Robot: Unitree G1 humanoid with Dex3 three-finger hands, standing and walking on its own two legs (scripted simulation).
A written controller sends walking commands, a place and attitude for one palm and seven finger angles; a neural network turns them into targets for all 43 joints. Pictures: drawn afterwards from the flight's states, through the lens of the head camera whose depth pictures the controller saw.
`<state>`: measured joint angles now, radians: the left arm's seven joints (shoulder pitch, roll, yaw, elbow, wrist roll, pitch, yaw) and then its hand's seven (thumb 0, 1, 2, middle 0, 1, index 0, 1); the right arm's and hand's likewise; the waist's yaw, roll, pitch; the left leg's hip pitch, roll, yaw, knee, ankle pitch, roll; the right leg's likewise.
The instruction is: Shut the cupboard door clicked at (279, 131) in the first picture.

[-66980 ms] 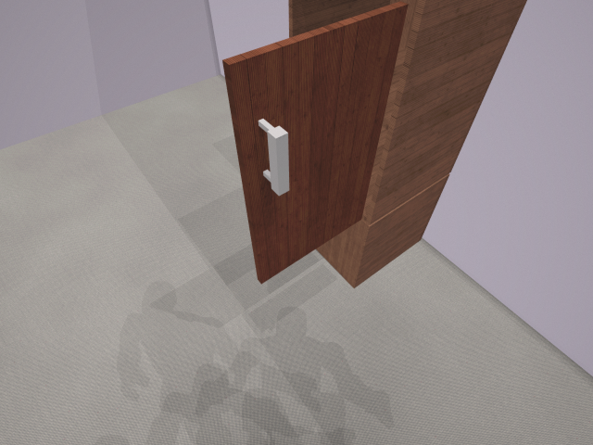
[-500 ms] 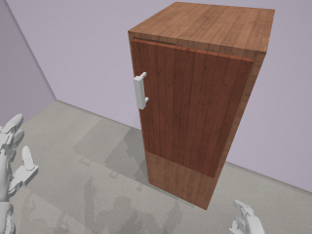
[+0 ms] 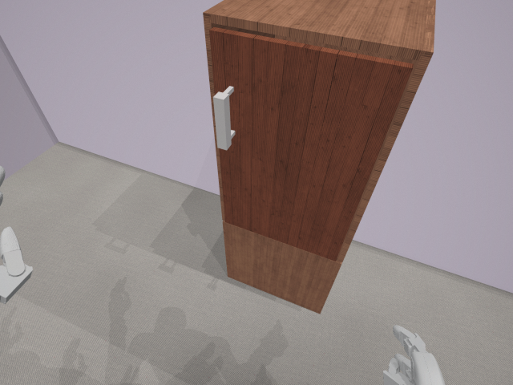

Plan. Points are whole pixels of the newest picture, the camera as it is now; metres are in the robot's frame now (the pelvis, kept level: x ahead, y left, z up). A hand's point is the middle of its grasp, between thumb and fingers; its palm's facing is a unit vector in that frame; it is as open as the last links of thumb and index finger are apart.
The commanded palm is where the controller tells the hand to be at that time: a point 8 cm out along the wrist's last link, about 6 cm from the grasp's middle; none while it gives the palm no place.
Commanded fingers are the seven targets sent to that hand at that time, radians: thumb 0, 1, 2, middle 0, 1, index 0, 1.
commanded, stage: step back with the hand held close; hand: left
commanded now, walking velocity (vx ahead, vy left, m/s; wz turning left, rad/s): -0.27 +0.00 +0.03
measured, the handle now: (227, 117) +0.62 +0.11 +0.09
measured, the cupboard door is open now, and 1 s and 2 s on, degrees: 0 0 0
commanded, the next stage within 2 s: stop stepping back and stand still in 0.66 s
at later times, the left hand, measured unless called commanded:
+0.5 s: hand out of the picture +0.11 +0.27 +0.18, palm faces +0.51 -0.71 -0.49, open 7.4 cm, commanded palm +0.04 +0.30 +0.19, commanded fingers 0.00 0.90 0.90 -0.20 -0.30 -0.20 -0.30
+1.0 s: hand out of the picture +0.04 +0.29 +0.18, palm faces +0.51 -0.78 -0.37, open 7.4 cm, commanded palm -0.01 +0.31 +0.19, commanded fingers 0.00 0.90 0.90 -0.20 -0.30 -0.20 -0.30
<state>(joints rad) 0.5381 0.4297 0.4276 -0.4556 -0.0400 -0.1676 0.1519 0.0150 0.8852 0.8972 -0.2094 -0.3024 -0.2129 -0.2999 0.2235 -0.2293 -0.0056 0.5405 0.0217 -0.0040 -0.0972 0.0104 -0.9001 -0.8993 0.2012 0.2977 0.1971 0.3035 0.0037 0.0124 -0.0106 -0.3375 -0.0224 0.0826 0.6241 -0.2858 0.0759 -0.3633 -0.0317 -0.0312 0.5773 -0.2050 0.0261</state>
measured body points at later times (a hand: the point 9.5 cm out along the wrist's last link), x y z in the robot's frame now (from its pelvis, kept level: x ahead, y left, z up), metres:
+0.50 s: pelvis -0.08 -0.01 -0.01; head -0.07 +0.01 +0.44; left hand +0.08 +0.31 +0.21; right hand +0.09 -0.25 -0.08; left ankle +0.03 +0.07 -0.73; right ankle -0.06 -0.15 -0.70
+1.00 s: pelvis -0.15 +0.00 +0.00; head -0.19 +0.03 +0.45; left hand +0.01 +0.33 +0.20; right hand -0.01 -0.26 -0.07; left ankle -0.02 +0.07 -0.73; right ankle -0.20 -0.15 -0.72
